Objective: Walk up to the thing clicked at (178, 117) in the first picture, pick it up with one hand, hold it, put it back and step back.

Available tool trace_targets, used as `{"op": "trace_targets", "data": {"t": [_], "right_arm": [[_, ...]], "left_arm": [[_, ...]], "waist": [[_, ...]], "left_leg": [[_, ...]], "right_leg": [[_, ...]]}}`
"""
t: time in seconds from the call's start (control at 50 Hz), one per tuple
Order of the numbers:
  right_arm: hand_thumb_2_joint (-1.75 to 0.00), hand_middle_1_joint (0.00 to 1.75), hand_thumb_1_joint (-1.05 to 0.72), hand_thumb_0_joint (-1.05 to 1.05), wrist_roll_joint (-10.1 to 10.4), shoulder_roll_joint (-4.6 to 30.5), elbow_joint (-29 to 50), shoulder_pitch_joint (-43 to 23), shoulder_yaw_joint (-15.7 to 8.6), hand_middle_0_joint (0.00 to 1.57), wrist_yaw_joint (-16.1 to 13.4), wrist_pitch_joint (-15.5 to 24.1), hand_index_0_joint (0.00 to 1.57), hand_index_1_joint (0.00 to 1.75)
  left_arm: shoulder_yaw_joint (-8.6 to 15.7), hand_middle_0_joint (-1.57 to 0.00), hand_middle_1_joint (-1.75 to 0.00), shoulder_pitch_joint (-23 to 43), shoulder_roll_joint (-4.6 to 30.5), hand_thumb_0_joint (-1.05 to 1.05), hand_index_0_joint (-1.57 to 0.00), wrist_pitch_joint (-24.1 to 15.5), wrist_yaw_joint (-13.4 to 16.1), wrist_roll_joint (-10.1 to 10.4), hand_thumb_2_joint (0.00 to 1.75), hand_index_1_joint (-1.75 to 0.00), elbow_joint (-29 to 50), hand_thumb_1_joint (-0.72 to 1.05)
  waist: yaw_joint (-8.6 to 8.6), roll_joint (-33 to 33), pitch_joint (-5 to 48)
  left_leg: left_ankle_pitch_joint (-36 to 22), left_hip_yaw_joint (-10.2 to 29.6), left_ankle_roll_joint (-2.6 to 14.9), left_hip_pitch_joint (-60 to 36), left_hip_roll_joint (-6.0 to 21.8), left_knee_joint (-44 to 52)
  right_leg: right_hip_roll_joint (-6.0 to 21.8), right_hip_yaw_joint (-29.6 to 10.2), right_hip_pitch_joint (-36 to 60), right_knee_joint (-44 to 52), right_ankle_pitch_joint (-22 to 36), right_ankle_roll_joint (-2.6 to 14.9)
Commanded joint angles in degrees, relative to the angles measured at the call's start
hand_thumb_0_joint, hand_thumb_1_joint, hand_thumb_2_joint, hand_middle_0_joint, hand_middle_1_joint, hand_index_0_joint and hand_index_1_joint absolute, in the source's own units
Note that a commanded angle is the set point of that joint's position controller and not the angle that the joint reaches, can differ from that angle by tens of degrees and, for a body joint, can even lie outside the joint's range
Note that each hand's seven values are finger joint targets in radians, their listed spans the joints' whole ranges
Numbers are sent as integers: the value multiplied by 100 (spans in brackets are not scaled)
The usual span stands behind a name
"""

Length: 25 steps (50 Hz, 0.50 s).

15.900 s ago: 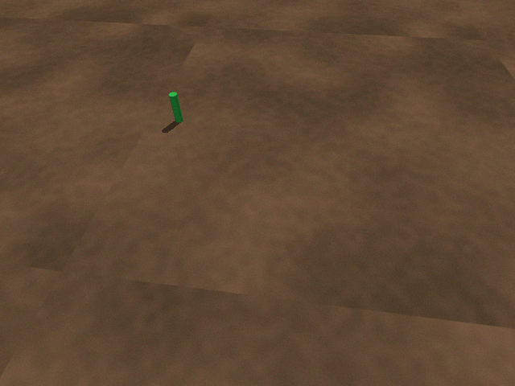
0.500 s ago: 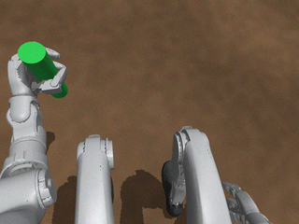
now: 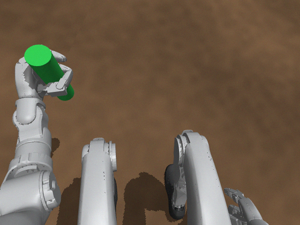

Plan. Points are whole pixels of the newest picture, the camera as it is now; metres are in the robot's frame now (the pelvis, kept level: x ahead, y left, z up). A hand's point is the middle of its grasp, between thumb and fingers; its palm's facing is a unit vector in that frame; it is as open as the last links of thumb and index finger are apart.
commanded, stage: lift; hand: left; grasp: from the side
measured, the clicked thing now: (54, 77) +0.47 +0.23 -0.04
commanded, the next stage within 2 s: hold in 1.84 s
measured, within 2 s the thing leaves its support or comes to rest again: neither
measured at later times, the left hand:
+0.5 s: hand (34, 58) +0.44 +0.21 +0.11, palm faces +0.11 -0.99 -0.03, open 6.4 cm
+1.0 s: hand out of the picture +0.41 +0.20 +0.27, palm faces +0.12 -0.99 -0.03, open 6.4 cm
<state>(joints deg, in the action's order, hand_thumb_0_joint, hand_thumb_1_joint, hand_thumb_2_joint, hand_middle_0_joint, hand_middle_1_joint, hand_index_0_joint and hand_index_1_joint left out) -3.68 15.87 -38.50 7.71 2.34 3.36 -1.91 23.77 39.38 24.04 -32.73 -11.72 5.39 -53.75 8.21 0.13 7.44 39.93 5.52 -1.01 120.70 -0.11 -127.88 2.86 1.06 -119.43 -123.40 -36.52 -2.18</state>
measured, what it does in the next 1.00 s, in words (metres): rises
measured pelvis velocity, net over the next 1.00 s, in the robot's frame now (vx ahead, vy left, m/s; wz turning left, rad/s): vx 0.05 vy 0.01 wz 0.03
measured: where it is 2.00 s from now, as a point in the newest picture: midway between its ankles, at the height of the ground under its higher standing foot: (142, 207)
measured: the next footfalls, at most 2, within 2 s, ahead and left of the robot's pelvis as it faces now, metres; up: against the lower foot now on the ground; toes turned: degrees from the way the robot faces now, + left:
none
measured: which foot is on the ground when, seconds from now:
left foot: down 0.00-1.00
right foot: down 0.00-1.00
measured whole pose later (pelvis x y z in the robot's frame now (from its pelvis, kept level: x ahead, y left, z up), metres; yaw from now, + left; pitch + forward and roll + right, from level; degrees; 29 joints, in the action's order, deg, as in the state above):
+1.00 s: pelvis +0.05 +0.01 +0.25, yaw +2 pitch +21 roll -3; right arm 2.2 12.7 -36.0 10.3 0.2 -2.0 3.1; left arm 10.4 11.2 14.7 -16.5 -4.1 9.8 -20.9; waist 2.4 -0.7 8.6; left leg 34.2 3.0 -0.5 67.3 2.2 -80.4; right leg 2.1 2.4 -66.3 -76.2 -30.7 -1.9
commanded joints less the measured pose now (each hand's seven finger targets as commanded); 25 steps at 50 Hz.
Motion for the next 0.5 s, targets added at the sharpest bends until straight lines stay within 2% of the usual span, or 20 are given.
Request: {"op": "trace_targets", "data": {"t": [0.0,0.02,0.04,0.06,0.08,0.1,0.12,0.14,0.18,0.2,0.24,0.26,0.28,0.32,0.36,0.38,0.4,0.42,0.48], "right_arm": [[-90,30,-92,0,53,1224,392,761,-468,20,-138,113,20,30],[-90,30,-93,0,76,1233,449,726,-470,20,-144,121,20,30],[-90,30,-92,0,101,1234,463,726,-482,20,-155,130,20,30],[-90,30,-92,0,115,1244,468,740,-502,20,-168,133,20,30],[-90,30,-92,0,141,1240,496,717,-506,20,-187,131,20,30],[-90,30,-92,0,142,1204,498,747,-515,20,-190,149,20,30],[-90,30,-92,0,155,1170,550,739,-531,20,-208,158,20,30],[-90,30,-91,0,194,1177,544,703,-542,20,-240,163,20,30],[-90,30,-92,0,226,1107,595,648,-545,20,-255,207,20,30],[-90,30,-91,0,246,1097,589,651,-556,20,-272,227,20,30],[-90,30,-91,0,274,1089,640,627,-576,20,-302,257,20,30],[-90,30,-91,0,294,1078,653,631,-584,20,-316,261,20,30],[-90,30,-91,0,311,1088,682,648,-602,20,-326,269,20,30],[-90,30,-90,0,335,1013,712,652,-610,20,-357,273,20,30],[-90,30,-90,0,385,939,759,613,-624,20,-384,305,20,30],[-90,30,-90,0,418,964,749,626,-636,20,-407,310,20,30],[-89,30,-90,0,433,954,766,545,-648,20,-422,311,20,30],[-89,30,-90,0,447,922,815,539,-655,20,-432,327,20,30],[-89,30,-90,0,497,858,865,479,-658,20,-488,350,20,30]], "left_arm": [[149,-133,-140,1867,1252,0,-135,-389,-50,249,119,-138,1702,41],[53,-133,-139,1796,1137,0,-135,-345,-63,268,118,-138,1697,39],[73,-133,-140,1787,1108,0,-135,-318,-63,298,120,-138,1779,41],[168,-133,-139,1712,1221,0,-135,-281,-40,308,119,-138,1869,42],[89,-131,-138,1467,1110,0,-133,-220,-56,325,119,-136,1759,40],[-22,-131,-138,1767,1080,0,-133,-237,-59,331,119,-136,2279,43],[-35,-131,-139,1490,1042,0,-134,-186,-55,339,119,-137,2236,42],[112,-132,-139,1478,1214,0,-134,-136,-19,370,120,-138,2327,41],[-72,-133,-140,1271,895,0,-135,-41,-4,424,122,-139,2335,40],[-78,-133,-140,1425,917,0,-135,-29,-4,479,122,-139,2553,40],[-101,-133,-141,1268,884,0,-135,41,31,530,122,-139,2847,42],[-119,-133,-141,897,799,0,-135,134,50,509,123,-139,2632,42],[-132,-132,-141,952,897,0,-135,174,74,487,124,-139,2943,44],[-158,-132,-141,854,873,0,-135,274,148,484,123,-139,3260,43],[-335,-132,-142,705,594,0,-135,419,211,527,124,-140,3560,43],[-139,-131,-141,389,718,0,-134,521,278,535,124,-139,3398,43],[-275,-129,-139,232,575,0,-132,572,288,531,123,-137,3501,44],[-388,-129,-140,192,442,0,-132,629,308,544,123,-138,3585,43],[-438,-129,-139,7,553,0,-132,767,413,535,122,-137,4324,42]], "waist": [[-148,-1133,4062],[-125,-1127,3957],[-127,-1136,3927],[-186,-1129,4005],[-193,-1058,3984],[-160,-1169,4140],[-174,-1028,4127],[-259,-942,4025],[-208,-771,3852],[-210,-795,3887],[-267,-891,3924],[-311,-863,3873],[-321,-855,4020],[-373,-773,4156],[-319,-678,3961],[-414,-585,3898],[-421,-620,3791],[-346,-527,3715],[-486,-635,3848]], "left_leg": [[-757,-353,187,-2819,-75,1965],[-660,-304,186,-2847,-72,2059],[-617,-243,176,-2903,-62,2148],[-619,-247,179,-2992,-62,2179],[-661,-243,182,-3059,-59,2217],[-752,-233,164,-3146,-54,2274],[-702,-290,195,-3082,-66,2295],[-623,-298,212,-3083,-62,2350],[-536,-319,230,-2991,-55,2453],[-512,-319,236,-3081,-48,2489],[-534,-295,226,-3291,-48,2677],[-649,-285,213,-3429,-38,2765],[-723,-280,214,-3531,-36,2816],[-947,-342,223,-3690,-40,2928],[-809,-337,241,-3729,-36,3140],[-850,-320,238,-3828,-22,3230],[-805,-290,229,-3956,-15,3337],[-727,-296,244,-3990,-2,3404],[-963,-306,228,-4445,4,3712]], "right_leg": [[-153,301,2285,1435,749,439],[-143,310,2214,1485,681,444],[-132,328,2183,1495,671,446],[-133,308,2246,1557,677,443],[-129,297,2292,1615,711,441],[-126,288,2357,1629,785,456],[-135,262,2550,1780,728,437],[-132,236,2556,1876,657,432],[-150,215,2703,2046,579,418],[-151,196,2723,2130,566,423],[-143,182,2862,2260,584,428],[-134,178,2918,2319,669,432],[-137,168,3044,2387,731,434],[-139,113,3468,2599,904,421],[-139,101,3648,2858,816,405],[-146,100,3757,2946,838,399],[-141,102,3686,3012,796,408],[-154,93,3818,3159,736,390],[-142,33,4334,3484,949,382]]}}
